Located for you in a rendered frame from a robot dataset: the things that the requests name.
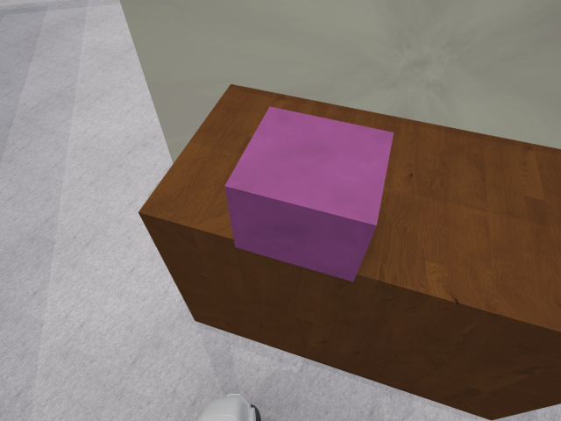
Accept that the left robot thigh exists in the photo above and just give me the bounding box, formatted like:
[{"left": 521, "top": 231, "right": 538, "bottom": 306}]
[{"left": 195, "top": 397, "right": 256, "bottom": 421}]

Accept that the pedestal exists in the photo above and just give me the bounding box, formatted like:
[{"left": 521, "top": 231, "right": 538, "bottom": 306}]
[{"left": 138, "top": 84, "right": 561, "bottom": 420}]

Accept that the carton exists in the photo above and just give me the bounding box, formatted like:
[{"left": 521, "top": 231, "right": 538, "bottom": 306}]
[{"left": 224, "top": 107, "right": 394, "bottom": 282}]

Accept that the robot left shin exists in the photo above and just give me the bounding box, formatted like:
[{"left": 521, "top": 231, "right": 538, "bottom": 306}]
[{"left": 226, "top": 394, "right": 248, "bottom": 404}]

